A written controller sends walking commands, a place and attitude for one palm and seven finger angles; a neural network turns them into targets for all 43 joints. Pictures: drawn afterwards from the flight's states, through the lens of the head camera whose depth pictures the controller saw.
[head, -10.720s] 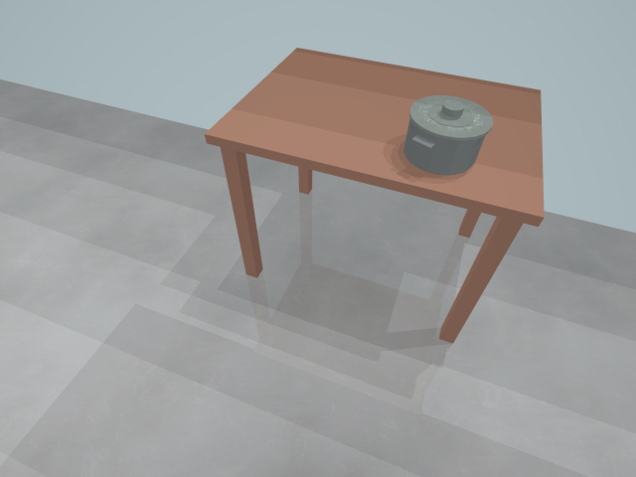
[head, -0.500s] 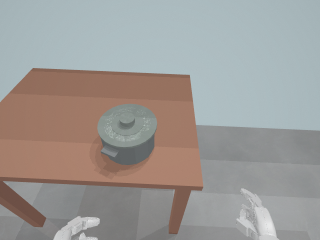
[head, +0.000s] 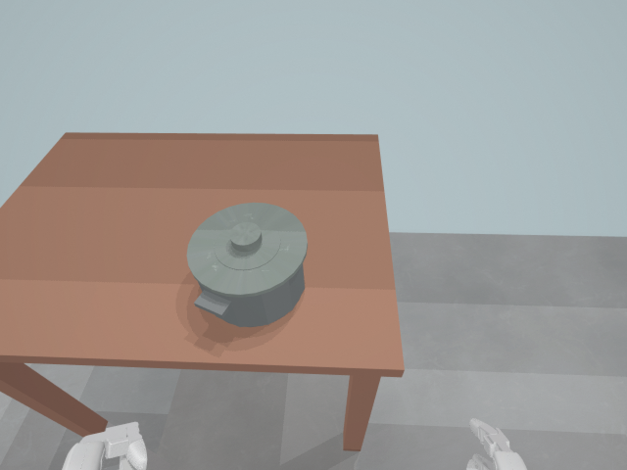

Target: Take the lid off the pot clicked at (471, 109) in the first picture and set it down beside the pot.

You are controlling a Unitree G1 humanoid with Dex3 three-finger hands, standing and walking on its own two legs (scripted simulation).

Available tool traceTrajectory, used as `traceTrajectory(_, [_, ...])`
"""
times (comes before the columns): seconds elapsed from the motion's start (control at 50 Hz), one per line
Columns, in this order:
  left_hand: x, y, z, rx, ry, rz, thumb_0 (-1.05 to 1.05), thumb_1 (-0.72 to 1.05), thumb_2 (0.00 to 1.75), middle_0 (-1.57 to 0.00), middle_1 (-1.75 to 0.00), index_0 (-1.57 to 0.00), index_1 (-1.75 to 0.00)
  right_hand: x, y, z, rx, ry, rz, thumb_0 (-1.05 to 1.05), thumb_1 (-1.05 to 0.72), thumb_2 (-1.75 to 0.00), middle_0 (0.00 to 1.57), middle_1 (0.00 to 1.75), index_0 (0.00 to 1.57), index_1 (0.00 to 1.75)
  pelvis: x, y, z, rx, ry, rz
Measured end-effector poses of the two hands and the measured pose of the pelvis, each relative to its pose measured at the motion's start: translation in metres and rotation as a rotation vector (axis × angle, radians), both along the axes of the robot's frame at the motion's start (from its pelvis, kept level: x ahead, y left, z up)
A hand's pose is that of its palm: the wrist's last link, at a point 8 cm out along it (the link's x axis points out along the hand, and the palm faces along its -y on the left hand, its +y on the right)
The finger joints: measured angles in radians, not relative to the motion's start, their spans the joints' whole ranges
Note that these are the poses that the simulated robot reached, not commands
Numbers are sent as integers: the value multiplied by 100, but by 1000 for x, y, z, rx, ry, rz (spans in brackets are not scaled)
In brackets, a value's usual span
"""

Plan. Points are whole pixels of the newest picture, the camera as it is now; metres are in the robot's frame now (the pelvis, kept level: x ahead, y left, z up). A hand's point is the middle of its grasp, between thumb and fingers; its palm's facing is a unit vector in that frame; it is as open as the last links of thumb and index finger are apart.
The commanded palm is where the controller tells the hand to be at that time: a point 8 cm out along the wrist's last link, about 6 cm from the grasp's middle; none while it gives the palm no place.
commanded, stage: raise the hand higher, near the body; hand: left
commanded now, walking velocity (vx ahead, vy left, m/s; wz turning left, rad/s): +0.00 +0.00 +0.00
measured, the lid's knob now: (246, 236) +0.45 +0.16 +0.02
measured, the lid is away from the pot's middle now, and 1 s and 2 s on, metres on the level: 0.00 0.00 0.00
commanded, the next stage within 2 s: reach forward and open the fingers in 0.62 s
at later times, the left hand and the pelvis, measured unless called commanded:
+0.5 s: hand (106, 421) +0.15 +0.24 +0.05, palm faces +0.29 -0.87 -0.39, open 3.1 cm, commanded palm +0.11 +0.28 +0.09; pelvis +0.01 +0.01 +0.00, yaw +0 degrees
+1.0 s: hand (70, 393) +0.17 +0.27 +0.08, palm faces -0.11 -0.15 -0.98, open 2.9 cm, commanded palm +0.16 +0.27 +0.13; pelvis -0.01 +0.01 +0.00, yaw -1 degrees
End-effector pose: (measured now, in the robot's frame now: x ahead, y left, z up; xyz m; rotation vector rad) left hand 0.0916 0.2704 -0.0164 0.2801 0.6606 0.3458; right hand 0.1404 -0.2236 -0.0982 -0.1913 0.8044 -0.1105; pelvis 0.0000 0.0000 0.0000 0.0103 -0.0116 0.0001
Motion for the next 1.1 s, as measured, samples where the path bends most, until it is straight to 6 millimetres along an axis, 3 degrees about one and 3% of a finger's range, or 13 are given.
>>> traceTrajectory(0.18, [10, 1, 33, 46, -105, -45, 1, 90, 90, -129, -150, -129, -150, 25, -4, 14, -13, -86, -22, 1, -91, -90, 20, 30, 20, 30, 8, 4, 2, 0, -13, -8])
traceTrajectory(0.4, [22, 7, 73, 98, -266, -54, 1, 90, 90, -129, -150, -130, -150, 63, 19, 33, 11, -193, 56, 1, -91, -90, 20, 30, 20, 30, 9, 7, 4, -3, -32, 0])
traceTrajectory(0.58, [33, 10, 107, 152, -392, -78, 1, 89, 90, -129, -150, -130, -150, 59, 32, 30, 37, -175, 96, 1, -91, -90, 20, 30, 20, 30, 7, 8, 4, -5, -44, 3])
traceTrajectory(0.74, [44, 10, 137, 207, -500, -112, 1, 89, 90, -130, -150, -130, -150, 43, 28, 22, 39, -136, 82, 1, -91, -90, 20, 30, 20, 30, 4, 7, 4, -7, -51, 0])
traceTrajectory(0.84, [56, 0, 154, 643, -338, -334, 1, 88, 88, -128, -149, -128, -150, 39, 20, 13, 32, -66, 99, 1, -91, -90, 20, 30, 20, 30, -4, 8, 2, -6, -10, -12])
traceTrajectory(0.94, [60, 3, 150, 944, -101, -519, 0, 80, 88, -122, -144, -122, -144, 38, 11, 6, 49, -6, 74, 1, -91, -90, 20, 30, 20, 30, -12, 7, 1, -5, 13, -32])
traceTrajectory(1.02, [65, 7, 154, 1053, -8, -595, 0, 71, 92, -118, -133, -118, -133, 42, 7, 4, 61, -10, 62, 1, -91, -90, 20, 30, 20, 30, -15, 8, 1, -7, 14, -19])
traceTrajectory(1.1, [71, 6, 147, 1018, 51, -664, 0, 59, 97, -115, -117, -115, -117, 45, 7, 6, 73, -40, 52, 1, -91, -90, 20, 30, 20, 30, -17, 8, 2, -8, 4, -7])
